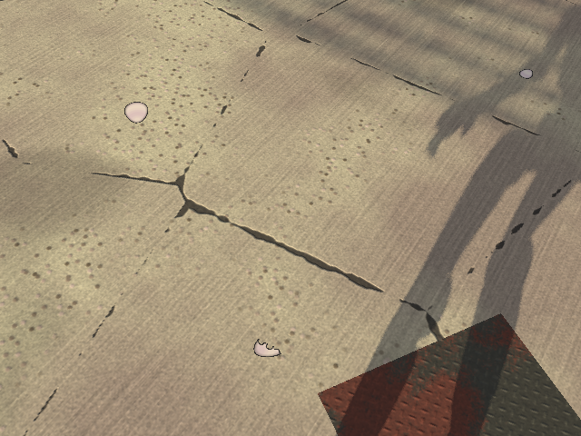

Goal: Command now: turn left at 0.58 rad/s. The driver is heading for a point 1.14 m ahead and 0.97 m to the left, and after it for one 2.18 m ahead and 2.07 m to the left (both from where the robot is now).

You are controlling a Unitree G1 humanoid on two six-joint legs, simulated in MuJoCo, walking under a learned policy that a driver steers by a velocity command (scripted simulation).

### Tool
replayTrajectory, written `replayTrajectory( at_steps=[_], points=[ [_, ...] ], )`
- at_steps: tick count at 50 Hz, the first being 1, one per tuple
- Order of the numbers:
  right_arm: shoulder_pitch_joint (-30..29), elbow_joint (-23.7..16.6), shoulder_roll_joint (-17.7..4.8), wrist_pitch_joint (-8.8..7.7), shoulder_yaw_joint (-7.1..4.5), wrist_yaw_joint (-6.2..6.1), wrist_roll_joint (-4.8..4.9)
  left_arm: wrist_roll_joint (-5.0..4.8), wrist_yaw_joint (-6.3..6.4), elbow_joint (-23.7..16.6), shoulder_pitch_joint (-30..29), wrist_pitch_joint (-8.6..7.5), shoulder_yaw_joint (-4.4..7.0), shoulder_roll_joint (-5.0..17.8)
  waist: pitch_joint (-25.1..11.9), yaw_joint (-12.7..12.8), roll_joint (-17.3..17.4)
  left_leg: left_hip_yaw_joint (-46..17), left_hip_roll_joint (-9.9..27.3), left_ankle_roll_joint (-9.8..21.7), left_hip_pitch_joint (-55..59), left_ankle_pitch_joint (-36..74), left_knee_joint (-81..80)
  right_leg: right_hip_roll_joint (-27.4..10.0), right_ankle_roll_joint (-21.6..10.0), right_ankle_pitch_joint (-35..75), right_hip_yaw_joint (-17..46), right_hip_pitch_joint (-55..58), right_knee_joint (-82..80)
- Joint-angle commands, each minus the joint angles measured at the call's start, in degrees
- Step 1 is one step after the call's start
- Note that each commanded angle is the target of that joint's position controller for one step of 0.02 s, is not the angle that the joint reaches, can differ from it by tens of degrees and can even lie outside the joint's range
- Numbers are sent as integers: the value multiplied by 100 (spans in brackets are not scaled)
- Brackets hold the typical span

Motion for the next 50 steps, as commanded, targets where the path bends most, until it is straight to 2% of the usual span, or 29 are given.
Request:
replayTrajectory(
  at_steps=[1,4,6,7,8,9,10,11,12,13,14,16,18,22,26,28,29,30,31,32,33,34,35,36,39,41,43,47,50],
  points=[
    [-49,-417,-1089,-18,-327,-14,-5,-31,-61,-429,-264,-126,54,393,-665,-100,996,-1653,1337,1021,847,1198,-560,55,19,-99,97,1,-658],
    [-158,-479,-1088,21,-337,39,25,-64,-133,-429,-169,-192,69,464,-689,-95,1046,-2047,1281,1016,820,1465,-441,147,-54,-228,127,402,-1207],
    [-280,-523,-1069,50,-337,48,74,-75,-186,-408,-2,-245,83,488,-747,0,1053,-2256,1182,926,887,1697,-274,174,-142,-40,119,748,-1859],
    [-395,-554,-1043,71,-330,35,119,-71,-209,-357,180,-270,99,490,-771,140,1017,-2245,1044,788,806,1634,-136,169,-215,412,56,1124,-2506],
    [-430,-584,-966,84,-309,13,151,-44,-211,-295,370,-283,138,575,-802,225,911,-2136,840,560,520,1197,43,-26,-324,1106,79,1686,-3079],
    [-230,-604,-715,81,-242,10,100,43,-180,-312,515,-259,216,915,-974,126,202,-1676,447,243,-137,-86,802,-974,-674,1533,817,2427,-3214],
    [46,-712,-580,39,-223,29,110,157,-154,-320,329,-184,289,1367,-684,-220,-1408,-451,-565,-136,-1404,-2179,1807,-2043,-1556,2741,2125,2627,-3312],
    [63,-629,-1095,-17,-377,27,2,229,-150,-446,238,-206,220,1035,-649,-37,-1209,-316,-242,-432,-1619,-2617,3229,-2557,-2136,2959,2468,2298,-3348],
    [135,-513,-1313,-7,-482,48,45,187,-115,-547,-36,-215,119,736,-564,-140,-807,-323,-79,-522,-1598,-2236,3820,-2272,-2018,2805,1920,2137,-3279],
    [218,-387,-1217,51,-492,41,60,119,-90,-585,-280,-199,77,587,-439,-225,-644,-238,-21,-623,-1618,-1893,4072,-1852,-1736,2503,1354,2066,-3213],
    [241,-347,-1081,107,-468,31,46,38,-63,-608,-337,-189,47,512,-360,-169,-641,-197,-3,-716,-1783,-1576,4295,-1656,-1610,2377,1039,2136,-3188],
    [109,-432,-803,147,-382,71,101,38,-9,-575,-196,-135,23,538,-271,-51,-707,87,62,-841,-1834,-1271,4248,-1456,-1634,2612,534,2153,-3234],
    [-212,-605,-665,131,-316,92,138,80,34,-535,66,-74,50,620,-325,173,-840,288,204,-923,-1974,-1152,3696,-1514,-1730,2709,374,2568,-3250],
    [-394,-784,-520,119,-214,176,68,52,-12,-541,107,-2,150,918,-528,309,-919,592,490,-901,-1330,-1214,2527,-1742,-1785,2888,75,2676,-3210],
    [-231,-813,-631,165,-253,253,90,-59,-121,-520,64,0,205,1078,-536,236,-987,934,434,-677,-577,-1031,1507,-1877,-1673,2931,-164,2462,-3033],
    [50,-749,-623,192,-292,294,89,-178,-144,-496,-44,-19,207,1081,-545,1,-895,1088,329,-416,9,-372,491,-1849,-1416,2716,-354,2305,-2637],
    [279,-666,-702,193,-348,271,74,-213,-155,-420,90,-41,171,933,-599,-97,-703,1057,207,-222,600,164,-101,-1693,-1126,2302,-579,2003,-2204],
    [527,-638,-1065,173,-472,206,76,-95,-184,-323,413,-63,101,661,-737,-96,220,257,637,59,1571,1634,-442,-1302,-637,1239,-1070,1163,-1151],
    [551,-828,-1746,126,-572,112,28,271,-204,-614,316,-70,-73,237,-765,87,2063,-1948,2222,964,2322,4006,-281,-467,-57,-1986,-1266,-611,663],
    [700,-865,-1527,-37,-496,209,-184,137,-134,-762,-253,-84,18,553,-1180,-433,1500,-2403,2592,1822,1819,3570,-505,-191,-31,-2218,-283,-855,1654],
    [489,-797,-1355,-152,-430,241,-183,-12,-99,-768,-365,-58,77,732,-877,-308,1055,-1877,2261,1629,1602,2944,-611,-320,-103,-1776,-98,-939,1963],
    [189,-751,-1202,-197,-397,211,-78,-26,-68,-710,-284,-42,105,759,-656,-138,877,-1492,1907,1282,1416,2325,-632,-409,-165,-1241,-37,-972,1825],
    [-43,-779,-1044,-183,-336,173,9,18,-31,-624,-225,-23,125,784,-569,-56,745,-1309,1700,1054,1302,2031,-633,-458,-161,-875,7,-937,1644],
    [-207,-805,-1019,-157,-297,134,33,55,-27,-607,-141,-14,137,793,-549,45,792,-1177,1562,997,1067,2152,-647,-390,-115,-568,-17,-719,1611],
    [-236,-827,-974,-130,-256,60,-25,18,-62,-545,34,-28,98,635,-726,107,819,-1087,1372,1009,1034,2067,-678,-205,-13,-116,-60,-423,1213],
    [3,-747,-978,-128,-268,32,36,-1,-94,-582,-61,-58,59,571,-751,-21,827,-1310,1250,1013,1126,160,-907,-163,-11,80,-64,-431,420],
    [107,-704,-1043,-145,-282,33,51,-38,-160,-669,-274,-132,46,576,-501,-140,1042,-1732,1254,1047,979,-1485,-1190,-111,-60,98,-19,-405,-259],
    [199,-635,-1149,-190,-304,76,55,-80,-287,-733,-402,-372,43,593,-298,-217,1030,-2123,1224,1076,728,-1955,-1178,6,-222,-161,15,47,-1217],
    [163,-618,-1111,-186,-273,122,76,-148,-345,-698,-186,-523,59,589,-256,-75,996,-2370,1092,1017,310,-2110,-1080,96,-361,-106,-43,822,-1807]
  ],
)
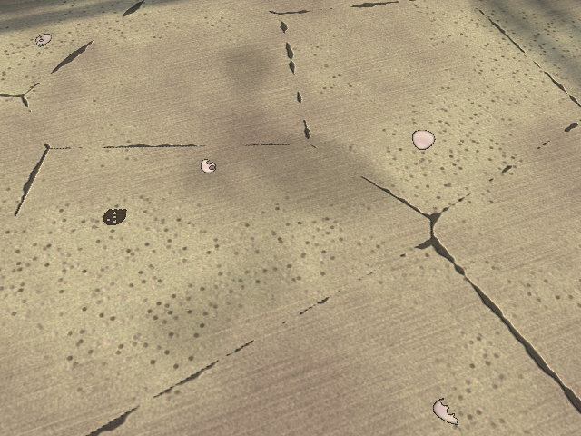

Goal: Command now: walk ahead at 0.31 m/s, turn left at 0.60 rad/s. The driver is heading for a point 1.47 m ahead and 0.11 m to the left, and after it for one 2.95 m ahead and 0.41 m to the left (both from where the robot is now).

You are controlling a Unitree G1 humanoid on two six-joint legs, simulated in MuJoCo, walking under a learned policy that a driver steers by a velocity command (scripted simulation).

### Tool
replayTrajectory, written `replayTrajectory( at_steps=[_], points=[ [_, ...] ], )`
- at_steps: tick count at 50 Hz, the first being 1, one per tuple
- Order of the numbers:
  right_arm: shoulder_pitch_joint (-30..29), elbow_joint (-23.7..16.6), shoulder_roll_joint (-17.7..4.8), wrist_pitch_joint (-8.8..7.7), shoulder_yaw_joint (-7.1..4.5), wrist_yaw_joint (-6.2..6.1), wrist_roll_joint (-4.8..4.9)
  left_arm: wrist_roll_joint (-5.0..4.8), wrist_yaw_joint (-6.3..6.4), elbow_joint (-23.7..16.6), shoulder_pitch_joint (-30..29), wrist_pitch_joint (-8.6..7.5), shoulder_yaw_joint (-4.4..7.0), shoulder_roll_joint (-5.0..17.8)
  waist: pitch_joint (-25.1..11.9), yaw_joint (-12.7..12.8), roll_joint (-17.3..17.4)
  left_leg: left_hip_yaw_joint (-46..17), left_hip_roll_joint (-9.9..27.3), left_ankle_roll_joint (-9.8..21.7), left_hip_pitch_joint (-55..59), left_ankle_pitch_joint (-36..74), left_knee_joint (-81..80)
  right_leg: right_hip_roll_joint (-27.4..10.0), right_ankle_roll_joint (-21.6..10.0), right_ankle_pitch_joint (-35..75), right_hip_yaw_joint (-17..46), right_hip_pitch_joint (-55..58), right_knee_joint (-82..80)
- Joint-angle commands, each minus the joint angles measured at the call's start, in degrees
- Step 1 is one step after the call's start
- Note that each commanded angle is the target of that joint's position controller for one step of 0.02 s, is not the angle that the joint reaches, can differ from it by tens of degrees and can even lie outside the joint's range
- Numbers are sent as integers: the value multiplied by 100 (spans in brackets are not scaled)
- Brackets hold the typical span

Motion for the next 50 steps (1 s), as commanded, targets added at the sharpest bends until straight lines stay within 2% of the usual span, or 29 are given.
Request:
replayTrajectory(
  at_steps=[1,2,3,4,5,6,7,8,10,13,16,19,22,24,25,26,27,28,29,30,31,32,33,36,39,43,46,48,50],
  points=[
    [-225,-374,-1002,-59,-280,6,27,-67,-47,-415,-117,-270,151,505,-99,185,864,-1967,1189,886,-181,-1950,-1002,67,-165,315,-101,539,-844],
    [-318,-399,-906,-45,-247,-4,33,-62,-38,-320,162,-307,171,488,-106,374,768,-1888,1006,744,-508,-2051,-790,35,-245,718,-156,1141,-1313],
    [-367,-429,-674,-62,-179,-14,19,-33,-1,-211,594,-328,228,614,-241,573,561,-1630,748,493,-1109,-2167,-231,-313,-374,748,88,2014,-1475],
    [-314,-458,-180,-84,-33,-8,-18,75,52,-113,1282,-325,279,894,-597,737,-326,-761,183,100,-1842,-2395,1513,-1413,-693,-203,1238,2891,-1830],
    [-414,-779,-342,-154,-81,-21,106,258,6,-18,1506,-329,360,1366,-168,606,-1230,-109,-164,-42,-3191,-2271,2617,-2381,-1388,-1994,3312,2751,-2574],
    [-411,-731,-716,-195,-166,-26,110,186,14,-98,1112,-348,317,1145,289,450,-1063,-77,422,-148,-3577,-1793,3317,-2528,-1563,-2512,3399,2406,-2677],
    [-352,-593,-863,-189,-228,2,80,91,72,-168,862,-334,213,779,514,402,-965,21,527,-231,-3706,-1335,3558,-2211,-1396,-2201,2804,2330,-2676],
    [-231,-458,-821,-179,-245,18,37,73,112,-230,770,-315,153,629,449,361,-824,117,594,-302,-3631,-994,3710,-1943,-1199,-1645,2238,2339,-2661],
    [-390,-472,-618,-232,-211,99,32,124,178,-197,819,-304,98,551,478,419,-697,237,764,-388,-3565,-293,3858,-1696,-1053,-338,1327,2190,-2757],
    [-546,-527,-358,-267,-131,155,49,182,191,-101,1030,-334,79,557,397,501,-594,465,853,-526,-3494,356,3776,-1522,-1091,868,392,2077,-2825],
    [-845,-607,-173,-297,-44,200,31,160,160,36,1185,-301,66,620,477,589,-481,634,872,-574,-3205,825,2847,-1438,-1139,1620,-156,1969,-2876],
    [-1375,-719,28,-375,68,320,29,53,137,206,1396,-255,77,769,680,735,-443,1044,825,-474,-2653,1119,1678,-1472,-1154,1860,-509,1848,-3001],
    [-1613,-801,-48,-421,63,430,58,-83,106,410,1616,-190,105,931,746,646,-480,1259,717,-192,-2221,814,937,-1723,-1144,2651,-589,2228,-2901],
    [-1253,-743,-338,-427,-71,433,21,-110,116,492,1629,-138,131,1093,303,263,-695,1465,392,92,-1340,462,644,-1783,-1026,4940,-762,2562,-2161],
    [-514,-550,-561,-408,-200,402,21,-104,136,521,1568,-103,123,1131,-199,-229,-718,1583,202,291,-272,649,388,-1687,-901,5938,-989,2479,-1266],
    [360,-295,-835,-360,-352,322,28,-73,172,499,1601,-112,72,1046,-731,-672,-642,1471,186,446,1187,913,310,-1500,-719,5846,-1160,1812,-131],
    [1213,-135,-1290,-278,-477,202,-33,78,170,258,1718,-170,-80,622,-1585,-867,180,-159,1350,839,3326,614,500,-1094,-470,3441,-1212,14,1838],
    [1186,-115,-1553,-309,-444,200,-30,117,95,187,2261,-292,-287,57,-2600,-337,1398,-3059,2707,1641,4181,-363,-283,-160,-266,-1285,-405,-1289,3483],
    [1090,-126,-964,-374,-294,234,-60,-84,63,157,1551,-373,-101,715,-2251,-649,790,-2956,2564,1432,3776,-458,-690,-360,-315,-1172,215,-1762,3951],
    [770,-41,-825,-421,-228,248,-59,-204,53,-73,1050,-421,-74,780,-1252,-528,743,-1961,2348,1237,2931,126,-808,-581,-373,-701,39,-2080,3885],
    [430,-3,-725,-452,-200,249,-37,-122,91,-89,891,-452,-106,655,-776,-307,344,-1334,2092,1112,2129,703,-898,-811,-378,-211,-32,-1965,3525],
    [179,-9,-579,-478,-157,266,-77,-28,97,-64,913,-428,-82,633,-475,-97,363,-869,1885,1076,1511,1205,-1058,-944,-339,101,-55,-1741,3259],
    [23,-21,-456,-509,-124,268,-130,-22,72,-6,1109,-363,-82,575,-422,104,466,-624,1754,1079,1105,1343,-1272,-1047,-311,349,0,-1410,3166],
    [-102,142,-463,-645,-140,258,-69,23,59,63,1223,-186,-124,344,-168,324,403,-197,1700,1210,518,1572,-1766,-1095,-120,648,-90,-1290,2749],
    [35,342,-555,-675,-160,197,-83,98,71,-162,578,-160,-150,287,206,201,307,223,1564,1148,427,1789,-1952,-1085,38,1499,-123,-1716,1814],
    [352,550,-738,-620,-190,123,-46,57,-52,-384,-328,-287,-245,120,404,-151,255,651,1378,899,442,1469,-2033,-770,-32,2776,-384,-1335,133],
    [681,779,-860,-563,-228,111,16,14,-145,-559,-743,-327,-239,202,502,-276,253,539,1667,865,1044,1370,-1867,-662,-185,2791,-300,-1444,-420],
    [761,890,-890,-496,-250,84,39,32,-205,-650,-843,-343,-206,297,470,-222,268,469,1869,771,1576,1698,-1586,-607,-353,2394,-251,-1561,-654],
    [735,952,-951,-422,-275,52,32,48,-228,-630,-626,-343,-161,400,277,-52,380,461,1934,643,1923,2561,-1180,-461,-507,1878,-360,-1216,-744]
  ],
)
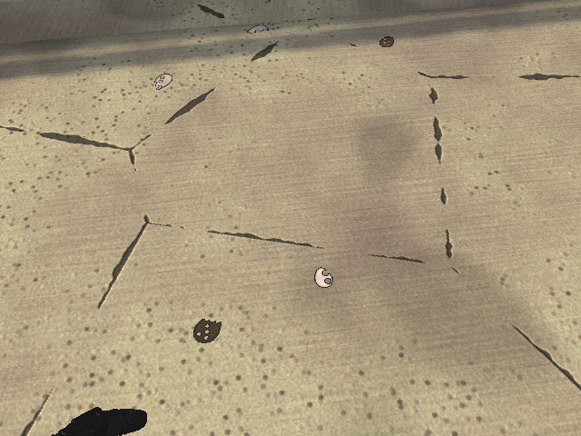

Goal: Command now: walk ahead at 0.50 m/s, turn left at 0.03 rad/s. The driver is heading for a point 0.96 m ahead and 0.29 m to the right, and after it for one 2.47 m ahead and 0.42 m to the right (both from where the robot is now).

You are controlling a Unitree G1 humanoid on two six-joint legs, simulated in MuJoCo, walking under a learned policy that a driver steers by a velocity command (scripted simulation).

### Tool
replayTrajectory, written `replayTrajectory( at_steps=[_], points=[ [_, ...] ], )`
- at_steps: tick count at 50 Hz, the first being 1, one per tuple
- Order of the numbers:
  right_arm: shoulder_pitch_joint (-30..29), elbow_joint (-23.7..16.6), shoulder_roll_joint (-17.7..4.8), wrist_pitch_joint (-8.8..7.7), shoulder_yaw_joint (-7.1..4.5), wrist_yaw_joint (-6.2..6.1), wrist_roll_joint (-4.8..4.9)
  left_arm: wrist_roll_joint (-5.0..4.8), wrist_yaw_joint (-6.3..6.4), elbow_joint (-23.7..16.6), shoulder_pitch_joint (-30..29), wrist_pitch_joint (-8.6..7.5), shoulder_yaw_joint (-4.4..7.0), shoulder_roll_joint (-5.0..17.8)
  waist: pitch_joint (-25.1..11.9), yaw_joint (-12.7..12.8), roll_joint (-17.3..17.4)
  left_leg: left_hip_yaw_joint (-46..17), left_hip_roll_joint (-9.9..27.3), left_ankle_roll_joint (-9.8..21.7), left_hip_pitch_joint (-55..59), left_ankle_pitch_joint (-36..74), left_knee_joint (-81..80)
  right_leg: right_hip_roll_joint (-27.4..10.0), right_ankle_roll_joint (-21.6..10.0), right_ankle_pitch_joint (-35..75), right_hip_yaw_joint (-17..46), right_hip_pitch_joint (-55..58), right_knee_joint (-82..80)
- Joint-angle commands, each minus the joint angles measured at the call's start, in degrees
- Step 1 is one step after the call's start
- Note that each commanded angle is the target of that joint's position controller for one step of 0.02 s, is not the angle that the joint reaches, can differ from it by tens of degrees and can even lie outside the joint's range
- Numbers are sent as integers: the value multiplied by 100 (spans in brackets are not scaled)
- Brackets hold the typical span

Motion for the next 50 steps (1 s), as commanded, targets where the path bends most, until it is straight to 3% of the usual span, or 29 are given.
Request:
replayTrajectory(
  at_steps=[1,2,3,4,5,6,7,8,9,10,13,19,21,24,27,28,29,30,31,32,33,34,35,36,38,40,44,47,50],
  points=[
    [-75,-189,-1077,50,-280,-70,-3,10,-11,-356,133,-87,276,806,-111,478,717,-633,1715,720,69,4155,643,241,-293,-621,-175,623,-142],
    [-136,-190,-1006,97,-240,-85,-36,17,42,-138,929,-75,400,1010,-647,901,647,-414,1429,570,-124,4856,1660,424,-464,-532,-364,1737,-217],
    [-26,-291,-752,108,-118,-112,-143,46,101,39,1895,-48,503,1354,-1510,1242,254,-223,1123,368,-1153,3673,3271,-321,-769,-189,415,3505,104],
    [854,-389,-32,-7,87,-44,-103,98,86,144,2234,-35,612,1853,-2315,813,-1326,-198,1,-88,-3532,-129,5517,-1714,-1792,-1635,3349,5570,-456],
    [536,-280,-497,-128,19,-7,-22,-1,73,118,2285,-32,465,1258,-2451,1090,-1059,-998,20,-64,-4244,-1327,6190,-1785,-1784,-2473,4366,5700,-1240],
    [-80,-453,-843,-189,-85,28,143,2,102,80,1878,-29,390,1050,-1483,1081,-658,-903,344,-10,-4708,-972,6357,-1652,-1510,-2522,3482,5015,-1344],
    [-470,-565,-810,-225,-54,10,129,32,124,26,1514,-18,362,958,-957,943,-130,-691,652,20,-4633,-455,6088,-1440,-1356,-2035,2798,4200,-1423],
    [-696,-606,-748,-227,-62,-8,21,75,120,15,1255,-22,329,842,-529,787,78,-595,849,1,-4494,-113,5695,-1240,-1306,-1345,2297,3469,-1557],
    [-603,-579,-700,-183,-83,-12,-23,142,118,-10,1123,-52,285,719,-451,591,-42,-636,1013,-10,-4131,142,5454,-1076,-1258,-881,1961,3032,-1704],
    [-459,-526,-597,-127,-68,-12,-28,143,109,-3,1074,-75,281,691,-458,488,-136,-621,1051,-52,-3879,255,5307,-990,-1284,-661,1773,2797,-1855],
    [-506,-530,-376,11,-12,-47,-83,57,121,139,1131,-158,317,805,-254,390,-106,-497,1133,-228,-3909,528,4730,-915,-1400,-167,1204,2434,-2205],
    [-1681,-799,-164,-87,79,27,-82,0,235,384,1500,-62,368,1013,83,769,-37,-258,985,-338,-3958,2375,2546,-583,-1089,-97,387,2610,-2381],
    [-2116,-929,-164,-134,83,75,-62,-43,246,532,1820,-10,384,1068,187,940,-1,-217,857,-348,-3856,2532,2117,-655,-1090,-179,501,2742,-2285],
    [-2464,-1071,-258,-215,53,169,-33,-78,287,655,2019,106,418,1121,260,956,-60,-323,727,-269,-3909,2260,1641,-883,-1056,-114,799,3231,-1941],
    [-2120,-990,-488,-289,-41,200,-35,-86,349,678,1925,187,476,1216,66,638,-232,-323,597,-95,-3238,1725,1348,-1016,-892,305,1075,3455,-1417],
    [-1595,-840,-626,-308,-126,173,-44,-81,356,658,1809,206,464,1194,-226,315,-216,-192,487,35,-2425,1689,1135,-828,-768,903,953,3323,-850],
    [-768,-634,-914,-317,-258,116,-93,-18,351,612,1810,199,380,972,-892,-56,-109,-330,719,251,-1031,1793,1292,-485,-579,847,741,2809,231],
    [147,-551,-1363,-282,-366,50,-174,162,343,428,1973,170,217,495,-1904,-272,801,-1612,1972,644,788,1852,1598,60,-319,-1026,439,1530,2114],
    [241,-449,-1489,-212,-391,86,-175,-53,324,331,2636,77,123,146,-2450,63,2289,-3982,2866,1356,1904,287,742,681,-83,-3758,426,-280,3622],
    [26,-519,-876,-206,-247,88,-118,-204,335,415,2212,60,292,851,-1751,-133,1407,-3782,2656,1139,1356,-564,390,323,-74,-3528,807,-799,4176],
    [-319,-523,-633,-210,-167,68,-86,-234,339,275,1718,65,377,1052,-1024,-99,1089,-2907,2489,931,654,-368,291,104,-87,-2968,684,-974,4193],
    [-658,-521,-489,-222,-114,74,-111,-179,355,256,1550,95,380,964,-666,75,756,-2303,2255,843,-23,279,140,-112,-35,-2524,609,-754,4050],
    [-895,-491,-363,-237,-90,77,-138,-121,346,229,1504,135,399,865,-400,225,809,-1820,2072,820,-510,711,-35,-260,8,-2215,625,-581,3791],
    [-1027,-458,-334,-268,-90,68,-182,-129,325,236,1600,198,401,748,-311,365,945,-1430,1952,784,-867,1006,-207,-384,44,-2018,629,-270,3680],
    [-1148,-369,-359,-331,-126,54,-180,-141,311,188,1598,316,381,540,-158,477,867,-884,1903,856,-1195,1525,-451,-445,120,-1855,540,-182,3545],
    [-1131,-264,-490,-363,-179,26,-179,-98,314,46,1393,379,370,470,-10,490,708,-499,1931,930,-1242,1917,-585,-485,196,-1537,552,-406,3199],
    [-1067,-137,-697,-299,-238,-36,-173,-83,194,-164,862,333,316,361,125,334,565,301,1786,849,-1060,2253,-653,-434,189,-441,331,-388,1880],
    [-825,-24,-860,-219,-288,-64,-112,-69,79,-396,269,307,269,295,280,103,454,642,1873,783,-758,2328,-622,-341,79,-169,13,-318,1121],
    [-648,90,-997,-100,-347,-64,-6,-67,0,-629,-59,332,293,387,372,68,483,817,2052,654,-173,2695,-348,-250,-120,-545,-154,-401,731]
  ],
)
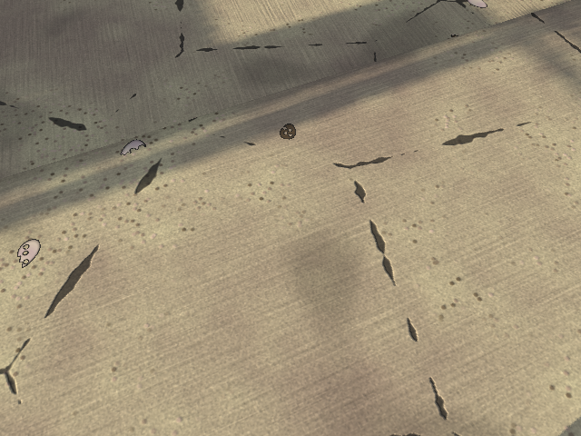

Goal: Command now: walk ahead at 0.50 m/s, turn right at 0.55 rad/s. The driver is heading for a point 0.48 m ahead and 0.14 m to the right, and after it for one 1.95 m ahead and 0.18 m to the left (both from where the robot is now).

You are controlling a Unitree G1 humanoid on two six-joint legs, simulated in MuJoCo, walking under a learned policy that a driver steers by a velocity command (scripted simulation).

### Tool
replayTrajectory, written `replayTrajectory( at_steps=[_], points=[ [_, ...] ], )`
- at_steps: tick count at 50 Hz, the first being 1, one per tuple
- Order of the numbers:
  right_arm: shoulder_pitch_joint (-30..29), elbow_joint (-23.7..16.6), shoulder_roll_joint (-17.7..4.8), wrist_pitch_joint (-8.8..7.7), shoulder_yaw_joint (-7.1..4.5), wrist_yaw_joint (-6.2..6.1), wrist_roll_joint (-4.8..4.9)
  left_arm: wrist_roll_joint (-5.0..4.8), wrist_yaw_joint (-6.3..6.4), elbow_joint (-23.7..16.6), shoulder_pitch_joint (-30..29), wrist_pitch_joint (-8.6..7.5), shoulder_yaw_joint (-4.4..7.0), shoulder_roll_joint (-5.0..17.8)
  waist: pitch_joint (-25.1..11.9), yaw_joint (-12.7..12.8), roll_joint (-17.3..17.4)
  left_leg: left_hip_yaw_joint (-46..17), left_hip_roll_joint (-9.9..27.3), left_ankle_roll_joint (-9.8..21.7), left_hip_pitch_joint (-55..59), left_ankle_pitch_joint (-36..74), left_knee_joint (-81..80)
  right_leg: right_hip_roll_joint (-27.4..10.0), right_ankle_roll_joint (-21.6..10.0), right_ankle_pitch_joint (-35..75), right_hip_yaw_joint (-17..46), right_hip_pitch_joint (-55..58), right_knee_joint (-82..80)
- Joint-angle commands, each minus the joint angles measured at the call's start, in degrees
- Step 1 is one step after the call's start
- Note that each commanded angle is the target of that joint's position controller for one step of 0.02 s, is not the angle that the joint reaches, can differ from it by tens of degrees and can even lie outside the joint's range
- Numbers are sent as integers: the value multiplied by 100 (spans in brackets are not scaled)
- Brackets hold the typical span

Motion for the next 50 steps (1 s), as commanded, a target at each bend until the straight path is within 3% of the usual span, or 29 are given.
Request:
replayTrajectory(
  at_steps=[1,3,4,5,6,7,8,9,10,11,12,15,21,24,27,29,30,31,32,33,34,35,36,37,39,41,44,47,50],
  points=[
    [-153,-274,-1127,47,-282,-34,112,12,-90,-620,-479,-52,86,377,249,129,485,-376,1771,828,94,2927,-87,120,-237,-364,-238,2,-324],
    [-250,-303,-1298,125,-337,-55,181,30,-90,-607,-59,-3,215,604,-140,467,666,-192,1734,695,235,4751,854,519,-486,-940,-573,785,-342],
    [-348,-328,-1305,173,-336,-58,215,14,-65,-438,660,20,352,808,-523,909,611,-36,1580,571,37,5249,1872,805,-664,-866,-726,1737,-585],
    [-287,-356,-1131,171,-263,-73,162,-7,23,-152,1667,66,562,1180,-1041,1373,369,49,1334,342,-847,4597,3321,945,-888,-624,-502,3351,-797],
    [175,-617,-391,96,-30,-34,-141,-68,132,-101,1860,84,704,1886,-1394,948,-1223,-24,552,-44,-3271,87,5474,-493,-1679,-807,2070,5253,-1020],
    [57,-768,-366,-118,67,30,-72,-23,68,-388,1800,-52,603,1798,-2426,928,-1129,-1502,-204,-103,-4436,-1953,6578,-1313,-2473,-2205,4837,6026,-2166],
    [-705,-904,-892,-251,-67,86,187,18,8,-358,1672,-165,459,1323,-1813,1192,-404,-1893,123,39,-5015,-1439,6703,-1231,-2068,-2185,4303,5669,-2532],
    [-897,-996,-848,-331,-44,88,226,36,8,-331,1434,-236,409,1182,-1143,1014,-260,-1828,352,160,-5066,-893,6299,-1024,-1854,-1795,3549,4909,-2515],
    [-843,-901,-804,-350,-44,34,88,33,23,-376,1035,-256,351,999,-775,738,122,-1841,587,148,-4719,-493,5805,-767,-1657,-1122,2904,4112,-2475],
    [-734,-840,-854,-313,-83,7,-17,75,51,-457,751,-261,293,834,-614,524,52,-1873,731,110,-4279,-214,5389,-560,-1561,-508,2443,3512,-2538],
    [-649,-819,-858,-243,-99,19,-40,126,78,-533,631,-261,267,788,-578,407,-69,-1879,770,57,-3966,-45,5218,-440,-1539,-187,2256,3157,-2653],
    [-724,-851,-635,-95,-61,8,-123,79,178,-488,761,-299,302,908,-490,366,8,-1726,660,-218,-3816,404,4521,-249,-1584,592,1764,2682,-2790],
    [-1914,-1190,-381,-122,66,78,-46,21,325,-259,1236,-227,348,1032,-155,794,-242,-1704,243,-384,-3534,2140,2204,88,-1174,-242,1493,2408,-2736],
    [-2114,-1271,-475,-198,56,166,9,-2,335,-104,1436,-203,337,971,-137,878,-300,-1772,192,-277,-3400,2301,1732,-103,-1122,-439,1725,2729,-2490],
    [-1993,-1233,-588,-258,25,247,4,48,348,54,1544,-180,315,896,-84,873,-468,-1703,254,-14,-3394,1906,1550,-434,-1053,-52,1870,3338,-2185],
    [-1628,-1151,-703,-277,-33,235,-7,60,333,93,1468,-142,317,915,-153,663,-589,-1433,113,272,-2980,1376,1375,-452,-934,1140,1775,3628,-1762],
    [-1061,-977,-865,-291,-127,209,-39,74,328,88,1427,-127,275,823,-538,388,-465,-1320,7,481,-2198,1438,1244,-170,-807,2082,1490,3672,-1003],
    [-187,-847,-1091,-303,-183,206,-94,144,342,0,1433,-118,187,675,-1384,37,-82,-2131,646,881,-727,1701,1483,118,-623,1663,1186,3069,391],
    [460,-698,-1617,-249,-337,226,-101,81,324,-44,2161,-190,89,376,-2132,205,1474,-4580,1793,1890,1286,835,1167,997,-74,-651,603,1013,2499],
    [568,-590,-1217,-223,-237,305,112,88,314,-66,2037,-272,69,552,-1964,121,1760,-6036,2029,2034,1584,-569,285,1095,5,-2974,789,-143,3136],
    [229,-670,-885,-196,-134,299,174,3,289,-183,1324,-334,155,906,-1050,34,1127,-5513,1899,1751,926,-1075,202,737,-58,-2623,873,-641,3360],
    [-47,-773,-795,-142,-94,274,83,24,278,-294,818,-401,132,879,-619,52,601,-4883,1651,1588,225,-741,135,553,-91,-2233,722,-586,3173],
    [-203,-801,-718,-102,-59,255,38,116,263,-382,547,-461,133,816,-232,151,396,-4438,1445,1569,-362,-157,33,408,-65,-1979,629,-559,2760],
    [-263,-829,-634,-99,-21,218,-7,195,258,-392,554,-491,150,767,-229,293,474,-4117,1241,1495,-656,376,-33,256,-40,-1731,635,-265,2340],
    [-235,-836,-624,-73,-12,159,11,235,244,-400,651,-499,123,592,-340,421,739,-3732,999,1504,-898,1094,-126,239,96,-1628,507,77,1743],
    [-118,-798,-775,-55,-61,83,61,238,254,-477,449,-480,72,459,-319,400,747,-3452,936,1569,-1148,1587,-179,310,263,-1483,351,165,1090],
    [74,-732,-959,10,-133,-17,110,206,234,-602,-188,-503,-10,286,-221,201,677,-3114,727,1392,-1536,1665,-166,468,409,-383,305,556,-87],
    [401,-642,-951,104,-141,-68,141,127,176,-692,-691,-556,-12,304,-207,13,701,-3157,670,1256,-1658,1488,-3,691,462,365,330,1019,-803],
    [586,-609,-918,180,-147,-99,164,75,134,-761,-895,-611,54,459,-218,36,761,-3580,790,1136,-1350,1181,345,765,384,185,474,1297,-1242]
  ],
)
